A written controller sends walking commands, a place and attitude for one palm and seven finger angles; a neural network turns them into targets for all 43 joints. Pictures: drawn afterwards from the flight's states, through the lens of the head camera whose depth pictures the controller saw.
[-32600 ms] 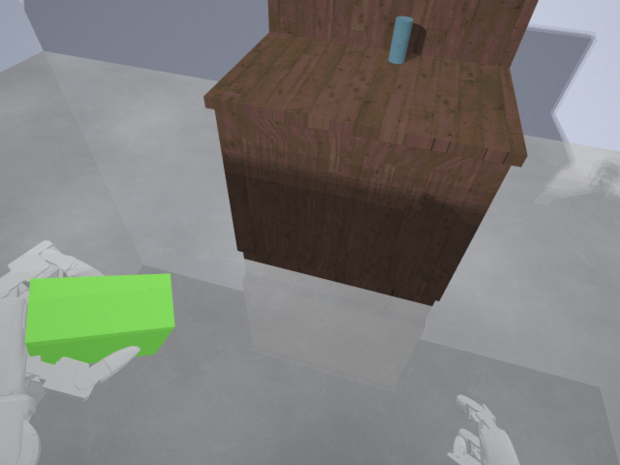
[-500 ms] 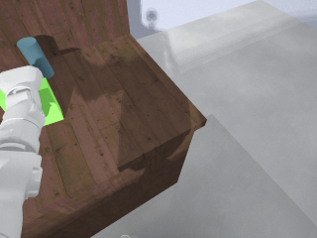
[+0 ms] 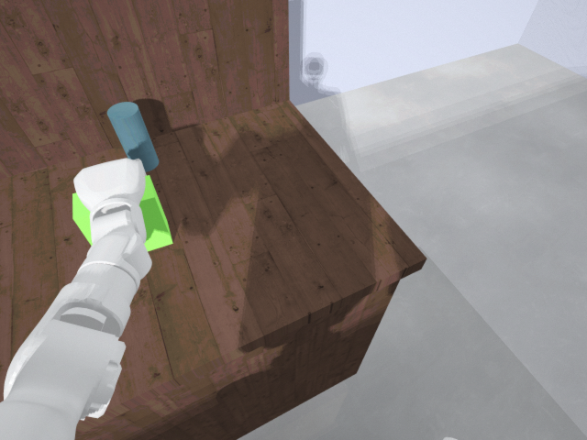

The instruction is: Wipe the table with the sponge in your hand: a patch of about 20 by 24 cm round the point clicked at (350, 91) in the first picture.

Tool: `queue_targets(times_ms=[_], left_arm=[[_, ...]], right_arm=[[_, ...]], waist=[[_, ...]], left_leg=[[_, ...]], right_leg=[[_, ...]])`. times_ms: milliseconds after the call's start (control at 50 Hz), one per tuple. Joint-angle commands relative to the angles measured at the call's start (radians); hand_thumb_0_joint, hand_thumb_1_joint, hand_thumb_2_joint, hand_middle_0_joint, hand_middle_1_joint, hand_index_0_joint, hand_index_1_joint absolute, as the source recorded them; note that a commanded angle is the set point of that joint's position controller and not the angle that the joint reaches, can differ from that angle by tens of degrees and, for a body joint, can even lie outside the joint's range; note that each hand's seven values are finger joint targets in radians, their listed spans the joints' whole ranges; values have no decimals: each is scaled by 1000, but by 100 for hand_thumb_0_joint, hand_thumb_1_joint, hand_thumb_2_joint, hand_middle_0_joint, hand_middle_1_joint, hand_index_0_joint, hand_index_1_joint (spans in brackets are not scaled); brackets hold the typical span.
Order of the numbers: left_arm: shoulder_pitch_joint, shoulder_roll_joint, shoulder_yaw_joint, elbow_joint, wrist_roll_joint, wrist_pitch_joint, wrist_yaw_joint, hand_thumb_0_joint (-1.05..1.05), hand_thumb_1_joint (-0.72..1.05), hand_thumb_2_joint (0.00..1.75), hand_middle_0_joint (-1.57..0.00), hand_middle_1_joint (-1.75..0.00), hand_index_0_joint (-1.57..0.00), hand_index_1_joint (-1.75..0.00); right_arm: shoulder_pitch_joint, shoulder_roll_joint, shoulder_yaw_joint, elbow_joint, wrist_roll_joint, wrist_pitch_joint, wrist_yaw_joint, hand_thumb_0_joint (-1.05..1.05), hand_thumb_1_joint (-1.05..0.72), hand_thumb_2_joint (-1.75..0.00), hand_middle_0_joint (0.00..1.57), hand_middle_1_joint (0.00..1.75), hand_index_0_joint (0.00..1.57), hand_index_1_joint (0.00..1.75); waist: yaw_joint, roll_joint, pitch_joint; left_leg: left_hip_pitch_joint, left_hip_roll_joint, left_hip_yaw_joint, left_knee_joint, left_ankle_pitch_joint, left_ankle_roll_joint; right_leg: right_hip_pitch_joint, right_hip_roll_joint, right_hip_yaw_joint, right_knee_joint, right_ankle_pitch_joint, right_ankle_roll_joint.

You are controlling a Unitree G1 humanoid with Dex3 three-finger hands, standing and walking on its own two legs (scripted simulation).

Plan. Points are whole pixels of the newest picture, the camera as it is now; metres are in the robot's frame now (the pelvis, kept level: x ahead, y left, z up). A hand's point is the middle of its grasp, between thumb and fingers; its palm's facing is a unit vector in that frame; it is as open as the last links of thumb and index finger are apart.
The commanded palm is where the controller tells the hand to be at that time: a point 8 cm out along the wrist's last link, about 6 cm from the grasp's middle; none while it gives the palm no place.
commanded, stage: wipe back along the third lane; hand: left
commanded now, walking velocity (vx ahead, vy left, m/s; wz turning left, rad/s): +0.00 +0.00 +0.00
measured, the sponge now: (130, 227) +0.42 +0.28 +0.03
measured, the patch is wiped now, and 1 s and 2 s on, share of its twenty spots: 0.90 0.95 0.95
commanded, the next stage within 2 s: slide back across to the middle lane in 1.24 s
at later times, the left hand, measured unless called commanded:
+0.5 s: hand (135, 238) +0.37 +0.24 +0.07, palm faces +0.01 -0.04 -1.00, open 9.7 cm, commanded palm +0.33 +0.22 +0.10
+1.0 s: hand (145, 271) +0.32 +0.21 +0.07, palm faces +0.00 -0.04 -1.00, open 9.7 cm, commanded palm +0.28 +0.19 +0.10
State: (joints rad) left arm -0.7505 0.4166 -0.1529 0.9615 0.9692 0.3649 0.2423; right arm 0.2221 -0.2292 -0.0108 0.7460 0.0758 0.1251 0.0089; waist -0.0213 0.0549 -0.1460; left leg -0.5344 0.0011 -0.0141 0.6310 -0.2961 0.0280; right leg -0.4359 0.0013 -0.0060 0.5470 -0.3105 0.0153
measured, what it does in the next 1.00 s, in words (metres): stands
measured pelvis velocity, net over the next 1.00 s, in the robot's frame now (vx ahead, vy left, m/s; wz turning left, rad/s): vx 0.00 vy -0.03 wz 0.02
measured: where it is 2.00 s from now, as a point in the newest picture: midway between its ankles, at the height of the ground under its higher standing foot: outside the picture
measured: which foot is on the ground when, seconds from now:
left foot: down 0.00-1.00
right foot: down 0.00-1.00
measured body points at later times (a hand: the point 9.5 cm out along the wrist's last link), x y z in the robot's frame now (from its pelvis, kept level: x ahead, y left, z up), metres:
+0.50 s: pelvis +0.03 -0.01 +0.01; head +0.03 -0.03 +0.46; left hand +0.37 +0.24 +0.12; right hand +0.24 -0.23 -0.09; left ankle +0.00 +0.10 -0.73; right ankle -0.03 -0.14 -0.73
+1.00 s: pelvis +0.00 -0.03 +0.01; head -0.01 -0.06 +0.46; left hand +0.31 +0.21 +0.12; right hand +0.20 -0.26 -0.09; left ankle +0.00 +0.10 -0.73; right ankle -0.03 -0.14 -0.73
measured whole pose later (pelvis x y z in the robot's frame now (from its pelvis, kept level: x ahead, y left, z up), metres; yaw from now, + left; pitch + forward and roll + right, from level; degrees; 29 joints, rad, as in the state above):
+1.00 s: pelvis +0.00 -0.03 +0.01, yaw +1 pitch +2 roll +0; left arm -0.26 0.34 -0.27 0.32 0.97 0.55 0.14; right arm 0.09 -0.27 0.01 0.66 0.10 0.17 0.01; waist 0.05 0.08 -0.10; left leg -0.31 0.01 -0.03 0.55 -0.28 -0.01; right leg -0.24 0.01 -0.03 0.53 -0.33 -0.02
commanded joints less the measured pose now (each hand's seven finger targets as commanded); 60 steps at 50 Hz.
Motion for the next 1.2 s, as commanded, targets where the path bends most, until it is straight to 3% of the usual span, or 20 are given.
queue_targets(times_ms=[0, 20, 280, 440, 560, 580, 640, 680, 720, 760, 780, 800, 860, 880, 920, 980, 1020, 1080, 1100, 1180], left_arm=[[-111, -7, -38, -159, -16, 30, -62, 0, 10, 130, -120, -160, -120, -160], [-113, -42, -68, -200, -19, 43, -70, 0, 10, 130, -120, -160, -120, -160], [159, -52, -72, -509, -38, 133, -131, 0, 10, 130, -120, -160, -120, -160], [283, -26, -55, -630, -46, 164, -132, 0, 10, 130, -120, -160, -120, -160], [363, -41, -67, -697, -50, 178, -143, 0, 10, 130, -120, -160, -120, -160], [377, 7, -15, -702, -54, 171, -139, 0, 10, 130, -120, -160, -120, -160], [385, -35, -62, -726, -52, 175, -144, 0, 10, 130, -120, -160, -120, -160], [405, 30, 0, -727, -50, 176, -139, 0, 10, 130, -120, -160, -120, -160], [401, -45, -70, -752, -49, 176, -143, 0, 10, 130, -120, -160, -120, -160], [433, -49, -77, -755, -49, 178, -142, 0, 10, 130, -120, -160, -120, -160], [435, -3, -27, -758, -48, 175, -138, 0, 10, 130, -120, -160, -120, -160], [433, -48, -71, -760, -51, 175, -139, 0, 10, 130, -120, -160, -120, -160], [376, -46, -87, -741, -47, 187, -140, 0, 10, 130, -120, -160, -120, -160], [362, -3, -41, -729, -47, 186, -137, 0, 10, 130, -120, -160, -120, -160], [339, -66, -105, -725, -49, 185, -139, 0, 10, 130, -120, -160, -120, -160], [353, -39, -73, -697, -42, 173, -135, 0, 10, 130, -120, -160, -120, -160], [347, -114, -140, -715, -58, 160, -136, 0, 10, 130, -120, -160, -120, -160], [409, -64, -83, -698, -52, 156, -130, 0, 10, 130, -120, -160, -120, -160], [416, -120, -133, -721, -59, 155, -133, 0, 10, 130, -120, -160, -120, -160], [489, -91, -104, -759, -62, 157, -131, 0, 10, 130, -120, -160, -120, -160]], right_arm=[[-77, -158, -38, -134, -1, -6, -3, 0, -90, -90, 20, 30, 20, 30], [-90, -155, -36, -145, 1, -1, 0, 0, -90, -90, 20, 30, 20, 30], [-209, -149, -18, -223, 12, 32, 10, 0, -90, -90, 20, 30, 20, 30], [-251, -149, -7, -241, 13, 27, 15, 0, -90, -90, 20, 30, 20, 30], [-275, -145, -5, -255, 17, 18, 18, 0, -90, -90, 20, 30, 20, 30], [-279, -151, -7, -248, 15, 16, 17, 0, -90, -90, 20, 30, 20, 30], [-286, -145, -5, -257, 18, 13, 15, 0, -90, -90, 20, 30, 20, 30], [-292, -153, -4, -249, 19, 12, 14, 0, -90, -90, 20, 30, 20, 30], [-298, -142, -6, -261, 21, 8, 14, 0, -90, -90, 20, 30, 20, 30], [-306, -140, -4, -267, 22, 5, 17, 0, -90, -90, 20, 30, 20, 30], [-310, -148, -7, -257, 21, 4, 15, 0, -90, -90, 20, 30, 20, 30], [-313, -141, -6, -266, 20, 3, 13, 0, -90, -90, 20, 30, 20, 30], [-324, -141, -3, -260, 25, 5, 4, 0, -90, -90, 20, 30, 20, 30], [-327, -147, -5, -248, 26, 6, 1, 0, -90, -90, 20, 30, 20, 30], [-329, -139, -4, -257, 27, 0, -2, 0, -90, -90, 20, 30, 20, 30], [-334, -144, -6, -244, 25, -6, -1, 0, -90, -90, 20, 30, 20, 30], [-335, -134, -5, -258, 28, -12, 4, 0, -90, -90, 20, 30, 20, 30], [-335, -144, -12, -247, 24, -13, 7, 0, -90, -90, 20, 30, 20, 30], [-339, -135, -8, -260, 24, -15, 11, 0, -90, -90, 20, 30, 20, 30], [-360, -138, -12, -258, 25, -12, 24, 0, -90, -90, 20, 30, 20, 30]], waist=[[3, -41, -228], [0, -42, -214], [45, -73, -236], [54, -108, -177], [64, -117, -171], [73, -113, -174], [63, -137, -149], [79, -112, -134], [70, -117, -135], [76, -110, -120], [84, -110, -117], [77, -112, -108], [72, -110, -63], [78, -100, -50], [72, -105, -58], [85, -76, -69], [74, -99, -75], [89, -125, -86], [82, -132, -90], [95, -129, -74]], left_leg=[[304, 10, -31, -78, 366, 5], [310, 9, -29, -80, 366, 4], [367, -4, -23, -62, 572, 3], [341, -15, -2, -71, 521, 4], [338, -21, 5, -77, 484, 5], [337, -20, 2, -79, 476, 4], [323, -24, 9, -85, 434, 6], [316, -23, 5, -98, 406, 2], [321, -27, 8, -97, 383, 7], [311, -29, 8, -106, 348, 6], [313, -24, 0, -112, 341, 5], [312, -29, 9, -110, 325, 8], [296, -29, 9, -132, 240, 7], [298, -25, 1, -142, 218, 6], [303, -29, 2, -143, 199, 8], [310, -26, 0, -145, 193, 5], [306, -29, 2, -138, 189, 8], [303, -28, 3, -135, 203, 8], [304, -31, 9, -130, 217, 11], [306, -27, 9, -127, 239, 8]], right_leg=[[62, 57, -72, -49, 299, -73], [61, 57, -78, -54, 303, -73], [215, 42, -75, -38, 534, -77], [263, 36, -68, -43, 603, -72], [280, 35, -61, -44, 602, -71], [288, 36, -53, -43, 602, -74], [281, 35, -54, -49, 583, -68], [281, 36, -43, -53, 550, -73], [268, 38, -52, -57, 511, -71], [263, 38, -49, -63, 468, -72], [261, 42, -43, -64, 450, -77], [258, 41, -48, -67, 436, -73], [220, 41, -43, -93, 315, -70], [207, 44, -37, -99, 273, -76], [199, 44, -44, -103, 240, -74], [196, 45, -35, -101, 222, -82], [199, 43, -42, -100, 232, -77], [220, 42, -25, -99, 265, -78], [230, 41, -35, -90, 295, -75], [235, 40, -22, -89, 338, -77]])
